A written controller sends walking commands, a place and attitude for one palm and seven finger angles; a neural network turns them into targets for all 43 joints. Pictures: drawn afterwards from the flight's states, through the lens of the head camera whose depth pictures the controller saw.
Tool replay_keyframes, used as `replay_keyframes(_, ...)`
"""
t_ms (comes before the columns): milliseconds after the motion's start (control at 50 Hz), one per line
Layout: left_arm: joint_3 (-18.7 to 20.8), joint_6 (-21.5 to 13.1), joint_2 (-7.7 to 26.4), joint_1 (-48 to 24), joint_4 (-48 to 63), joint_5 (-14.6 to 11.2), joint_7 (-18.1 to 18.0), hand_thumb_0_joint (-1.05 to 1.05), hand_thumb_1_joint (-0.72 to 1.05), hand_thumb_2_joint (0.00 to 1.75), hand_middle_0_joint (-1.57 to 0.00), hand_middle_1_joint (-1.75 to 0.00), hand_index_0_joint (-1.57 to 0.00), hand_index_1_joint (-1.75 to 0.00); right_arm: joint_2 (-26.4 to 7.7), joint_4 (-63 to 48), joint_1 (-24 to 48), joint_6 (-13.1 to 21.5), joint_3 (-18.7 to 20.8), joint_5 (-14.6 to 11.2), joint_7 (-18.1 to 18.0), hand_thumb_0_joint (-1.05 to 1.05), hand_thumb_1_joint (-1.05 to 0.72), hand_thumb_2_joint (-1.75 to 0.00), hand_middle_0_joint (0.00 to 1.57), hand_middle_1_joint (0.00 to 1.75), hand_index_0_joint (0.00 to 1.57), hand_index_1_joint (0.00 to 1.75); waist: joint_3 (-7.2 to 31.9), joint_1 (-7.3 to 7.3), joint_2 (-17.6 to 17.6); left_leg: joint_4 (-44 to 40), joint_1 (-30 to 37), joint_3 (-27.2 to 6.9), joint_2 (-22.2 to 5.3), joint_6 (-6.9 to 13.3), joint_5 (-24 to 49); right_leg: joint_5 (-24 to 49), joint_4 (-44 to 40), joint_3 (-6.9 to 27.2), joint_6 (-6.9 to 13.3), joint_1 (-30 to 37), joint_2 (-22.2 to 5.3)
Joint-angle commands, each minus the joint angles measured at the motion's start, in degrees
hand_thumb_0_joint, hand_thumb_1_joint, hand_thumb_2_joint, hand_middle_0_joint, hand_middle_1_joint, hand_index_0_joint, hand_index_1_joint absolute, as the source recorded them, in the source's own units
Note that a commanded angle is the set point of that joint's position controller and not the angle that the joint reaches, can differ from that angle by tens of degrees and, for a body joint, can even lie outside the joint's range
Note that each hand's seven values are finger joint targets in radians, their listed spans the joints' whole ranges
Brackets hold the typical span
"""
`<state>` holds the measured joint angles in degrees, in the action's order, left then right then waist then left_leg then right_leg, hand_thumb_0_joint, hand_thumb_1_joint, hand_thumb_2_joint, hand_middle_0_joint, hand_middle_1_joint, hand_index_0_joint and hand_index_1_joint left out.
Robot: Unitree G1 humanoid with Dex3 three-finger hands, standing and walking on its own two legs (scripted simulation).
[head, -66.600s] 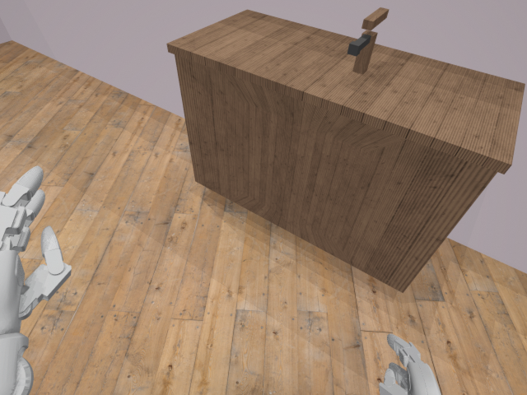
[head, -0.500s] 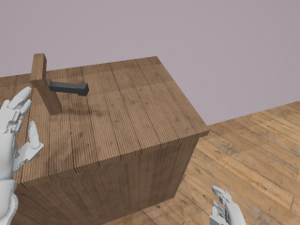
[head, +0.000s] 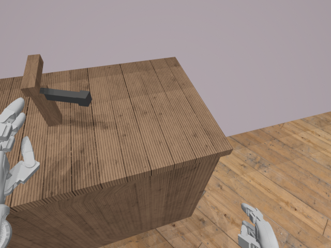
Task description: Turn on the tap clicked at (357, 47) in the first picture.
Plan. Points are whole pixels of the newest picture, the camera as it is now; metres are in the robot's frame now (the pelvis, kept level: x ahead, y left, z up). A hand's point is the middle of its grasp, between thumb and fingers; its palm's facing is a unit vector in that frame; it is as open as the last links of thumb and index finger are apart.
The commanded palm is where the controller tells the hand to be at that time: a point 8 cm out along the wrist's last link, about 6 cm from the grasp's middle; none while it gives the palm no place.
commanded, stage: come to a stop and stand still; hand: left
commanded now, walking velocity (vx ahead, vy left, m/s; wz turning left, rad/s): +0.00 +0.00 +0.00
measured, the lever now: (84, 98) +0.42 +0.26 +0.12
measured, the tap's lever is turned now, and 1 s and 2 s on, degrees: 66 66 66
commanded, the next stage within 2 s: look again from close up in 0.40 s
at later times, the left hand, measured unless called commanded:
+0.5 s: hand (53, 167) +0.21 +0.22 +0.16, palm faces +0.36 -0.86 -0.36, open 7.4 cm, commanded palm +0.15 +0.26 +0.18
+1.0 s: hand (26, 141) +0.24 +0.27 +0.19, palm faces +0.43 -0.79 -0.43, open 7.4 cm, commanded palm +0.15 +0.27 +0.18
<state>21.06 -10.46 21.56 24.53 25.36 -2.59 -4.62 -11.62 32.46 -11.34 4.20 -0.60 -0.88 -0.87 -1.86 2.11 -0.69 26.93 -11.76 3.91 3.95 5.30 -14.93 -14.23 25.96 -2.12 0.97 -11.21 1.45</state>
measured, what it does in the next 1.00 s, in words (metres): stands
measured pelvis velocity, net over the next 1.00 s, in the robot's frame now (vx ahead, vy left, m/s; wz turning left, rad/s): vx -0.01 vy -0.01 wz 0.05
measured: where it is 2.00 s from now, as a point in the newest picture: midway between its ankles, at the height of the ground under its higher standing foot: outside the picture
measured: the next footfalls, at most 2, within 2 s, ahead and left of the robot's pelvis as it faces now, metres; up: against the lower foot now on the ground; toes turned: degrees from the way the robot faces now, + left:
none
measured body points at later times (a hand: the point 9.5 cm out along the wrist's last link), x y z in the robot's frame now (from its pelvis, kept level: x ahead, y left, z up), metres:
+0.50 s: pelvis -0.01 -0.02 +0.00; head +0.00 -0.01 +0.45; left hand +0.18 +0.27 +0.18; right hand +0.16 -0.25 -0.07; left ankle +0.00 +0.05 -0.74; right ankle +0.00 -0.11 -0.74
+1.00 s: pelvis -0.01 -0.01 +0.00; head +0.01 +0.00 +0.45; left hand +0.21 +0.31 +0.21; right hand +0.18 -0.22 -0.08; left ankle +0.00 +0.05 -0.74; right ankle +0.00 -0.11 -0.74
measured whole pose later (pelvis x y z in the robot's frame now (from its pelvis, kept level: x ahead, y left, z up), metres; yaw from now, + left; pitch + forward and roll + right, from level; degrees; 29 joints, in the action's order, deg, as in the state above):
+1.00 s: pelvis -0.01 -0.01 +0.00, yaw +3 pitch +0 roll +0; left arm 20.9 -5.5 28.9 7.1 18.7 -1.7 -2.5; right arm -12.6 34.3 -12.1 4.5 -2.9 0.7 -1.6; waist -2.3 3.6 -1.6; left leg 27.9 -13.9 1.5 4.9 4.4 -13.7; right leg -15.1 28.6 -3.2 2.3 -13.3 1.2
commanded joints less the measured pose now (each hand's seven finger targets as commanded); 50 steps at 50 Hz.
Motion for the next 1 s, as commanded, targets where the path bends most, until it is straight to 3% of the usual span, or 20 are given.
replay_keyframes(0,3.07,-4.06,8.81,-8.61,14.76,0.05,-1.62,0.00,0.90,0.90,-0.20,-0.30,-0.20,-0.30,-7.48,-8.73,5.67,3.27,2.08,0.25,-0.92,0.00,-0.90,-0.90,0.20,0.30,0.20,0.30,9.74,-0.87,5.99,-5.55,5.31,-9.87,-10.84,-7.33,22.40,10.30,-0.42,4.21,1.24,1.52,-3.98)
replay_keyframes(80,5.79,-3.60,11.27,-7.63,13.21,0.06,-2.19,0.00,0.90,0.90,-0.20,-0.30,-0.20,-0.30,-7.27,-8.69,6.00,3.31,2.27,-0.35,-1.10,0.00,-0.90,-0.90,0.20,0.30,0.20,0.30,6.60,-0.80,3.47,-5.67,-0.46,-9.11,-8.61,-5.55,8.21,10.30,-5.02,8.23,2.17,3.46,-5.84)
replay_keyframes(100,3.66,-3.77,8.50,-6.84,11.09,-0.27,-1.91,0.00,0.90,0.90,-0.20,-0.30,-0.20,-0.30,-7.26,-8.64,5.63,3.16,2.05,0.09,-1.08,0.00,-0.90,-0.90,0.20,0.30,0.20,0.30,5.82,-0.98,2.49,-5.55,-0.79,-9.23,-8.28,-5.07,5.59,8.14,-6.19,8.84,2.53,2.33,-6.27)
replay_keyframes(140,4.63,-3.86,9.47,-6.35,10.76,-0.43,-1.88,0.00,0.90,0.90,-0.20,-0.30,-0.20,-0.30,-7.33,-8.64,5.36,3.33,2.38,-0.06,-1.15,0.00,-0.90,-0.90,0.20,0.30,0.20,0.30,5.55,-1.12,3.09,-5.44,-0.64,-9.34,-8.16,-4.47,3.25,6.33,-7.64,10.44,2.81,1.29,-6.73)
replay_keyframes(260,4.24,-3.63,9.11,-4.86,10.00,-0.84,-1.70,0.00,0.90,0.90,-0.20,-0.30,-0.20,-0.30,-7.32,-8.91,5.24,3.36,2.27,-0.17,-1.44,0.00,-0.90,-0.90,0.20,0.30,0.20,0.30,7.78,-1.03,0.92,-5.32,0.95,-9.18,-8.36,-3.69,5.82,7.87,-8.30,10.37,2.00,2.17,-6.84)
replay_keyframes(480,5.16,-3.37,11.38,-6.36,14.08,-0.24,-2.35,0.00,0.90,0.90,-0.20,-0.30,-0.20,-0.30,-7.44,-8.21,5.94,3.84,2.13,-0.41,-1.73,0.00,-0.90,-0.90,0.20,0.30,0.20,0.30,8.85,-0.75,4.90,-6.08,3.06,-9.38,-9.09,-4.00,11.32,11.61,-5.85,7.97,1.61,3.17,-6.01)
replay_keyframes(500,4.04,-3.43,9.67,-5.46,12.75,-0.48,-2.30,0.00,0.90,0.90,-0.20,-0.30,-0.20,-0.30,-7.55,-8.24,5.50,3.64,2.03,0.03,-1.83,0.00,-0.90,-0.90,0.20,0.30,0.20,0.30,8.66,-0.78,3.33,-6.44,2.68,-9.59,-9.34,-3.78,11.24,11.26,-5.81,7.47,1.52,3.34,-5.81)
replay_keyframes(580,5.31,-3.03,10.71,-3.86,12.07,-0.44,-2.26,0.00,0.90,0.90,-0.20,-0.30,-0.20,-0.30,-7.25,-8.23,5.49,3.49,2.15,-0.37,-1.66,0.00,-0.90,-0.90,0.20,0.30,0.20,0.30,7.91,-0.67,4.12,-6.63,2.62,-9.49,-9.46,-4.30,11.89,11.65,-5.75,7.36,1.50,3.17,-5.74)
replay_keyframes(600,3.77,-3.05,8.68,-3.41,10.54,-0.55,-2.13,0.00,0.90,0.90,-0.20,-0.30,-0.20,-0.30,-7.64,-8.13,5.06,3.22,2.13,0.06,-1.72,0.00,-0.90,-0.90,0.20,0.30,0.20,0.30,7.19,-0.85,3.00,-7.15,1.69,-9.72,-9.59,-4.15,10.85,10.72,-5.94,7.07,1.54,3.05,-5.51)
replay_keyframes(680,4.53,-2.74,9.73,-4.29,10.35,-0.36,-2.10,0.00,0.90,0.90,-0.20,-0.30,-0.20,-0.30,-7.40,-8.26,5.44,3.08,2.15,-0.31,-1.65,0.00,-0.90,-0.90,0.20,0.30,0.20,0.30,6.06,-0.79,3.36,-8.01,1.23,-9.87,-9.58,-4.17,7.20,8.51,-6.84,7.75,1.54,2.08,-5.63)
replay_keyframes(700,2.70,-2.81,7.74,-4.54,9.45,-0.41,-1.92,0.00,0.90,0.90,-0.20,-0.30,-0.20,-0.30,-7.67,-8.17,5.13,2.93,2.10,0.06,-1.71,0.00,-0.90,-0.90,0.20,0.30,0.20,0.30,5.75,-0.98,2.61,-8.30,1.00,-10.01,-9.68,-3.93,6.11,7.66,-6.99,7.59,1.55,1.81,-5.40)
replay_keyframes(780,4.28,-2.78,10.22,-6.92,12.59,-0.03,-2.25,0.00,0.90,0.90,-0.20,-0.30,-0.20,-0.30,-7.32,-8.29,5.70,3.12,2.15,-0.29,-1.74,0.00,-0.90,-0.90,0.20,0.30,0.20,0.30,7.47,-0.78,3.38,-7.88,1.74,-9.96,-9.70,-4.01,8.00,9.67,-6.19,7.22,1.47,3.51,-5.49)
replay_keyframes(800,2.88,-2.96,8.53,-7.09,12.51,-0.15,-2.20,0.00,0.90,0.90,-0.20,-0.30,-0.20,-0.30,-7.69,-8.36,5.39,3.14,2.14,0.14,-1.83,0.00,-0.90,-0.90,0.20,0.30,0.20,0.30,7.69,-0.94,3.02,-7.94,1.97,-10.38,-9.79,-4.11,9.32,10.22,-5.73,6.81,1.64,3.79,-5.38)
replay_keyframes(860,3.54,-2.77,9.46,-6.71,13.41,-0.21,-2.34,0.00,0.90,0.90,-0.20,-0.30,-0.20,-0.30,-7.46,-8.73,5.25,3.34,2.38,-0.02,-1.80,0.00,-0.90,-0.90,0.20,0.30,0.20,0.30,8.10,-0.77,3.67,-7.39,2.38,-10.51,-9.83,-4.55,12.03,11.89,-5.44,6.88,1.69,4.74,-5.61)
replay_keyframes(880,14.35,-11.22,50.70,-56.62,31.76,2.01,-2.93,0.00,0.90,0.90,-0.20,-0.30,-0.20,-0.30,-10.39,-16.12,-4.77,1.90,-8.84,-4.46,-5.40,0.00,-0.90,-0.90,0.20,0.30,0.20,0.30,1.87,-4.95,18.19,-6.25,-15.44,-13.38,-8.64,-3.30,3.93,-3.06,4.07,3.78,-3.10,7.15,0.23)
replay_keyframes(900,15.16,-0.02,22.67,-38.46,0.54,5.84,-0.52,0.00,0.90,0.90,-0.20,-0.30,-0.20,-0.30,-6.44,-4.05,4.91,2.59,1.22,3.59,-4.78,0.00,-0.90,-0.90,0.20,0.30,0.20,0.30,14.43,3.08,13.91,-3.53,4.50,-8.15,-6.17,-9.07,18.54,2.01,4.68,0.26,2.28,1.51,1.31)
replay_keyframes(920,4.44,2.59,16.54,-27.60,-1.77,1.24,0.49,0.00,0.90,0.90,-0.20,-0.30,-0.20,-0.30,-9.44,-5.44,2.73,3.59,1.70,3.18,-1.18,0.00,-0.90,-0.90,0.20,0.30,0.20,0.30,8.06,-0.87,8.28,-4.11,4.94,-10.04,-5.76,-11.35,32.54,4.07,2.30,-3.22,2.41,-4.02,1.83)
replay_keyframes(940,7.92,4.52,15.05,-21.83,1.25,0.48,1.29,0.00,0.90,0.90,-0.20,-0.30,-0.20,-0.30,-11.91,-4.27,2.93,2.61,3.78,1.93,0.04,0.00,-0.90,-0.90,0.20,0.30,0.20,0.30,18.20,0.75,9.90,-1.19,14.84,-9.52,-8.04,-11.40,39.56,5.82,4.04,-1.98,1.66,-7.12,2.57)
replay_keyframes(960,2.74,7.57,7.30,-19.85,3.01,-3.56,3.71,0.00,0.90,0.90,-0.20,-0.30,-0.20,-0.30,-10.75,-6.04,6.18,2.89,2.87,1.41,0.01,0.00,-0.90,-0.90,0.20,0.30,0.20,0.30,20.61,1.80,10.28,-0.39,16.64,-9.36,-6.97,-10.89,40.93,4.72,4.62,-0.82,1.30,-7.81,1.45)
replay_keyframes(980,3.14,11.28,5.56,-14.66,0.12,-6.79,4.83,0.00,0.90,0.90,-0.20,-0.30,-0.20,-0.30,-10.65,-5.78,7.83,2.74,2.23,-0.12,0.22,0.00,-0.90,-0.90,0.20,0.30,0.20,0.30,19.98,2.27,10.51,-0.62,17.46,-8.53,-7.15,-11.04,42.36,4.37,5.37,-0.64,1.55,-7.66,1.51)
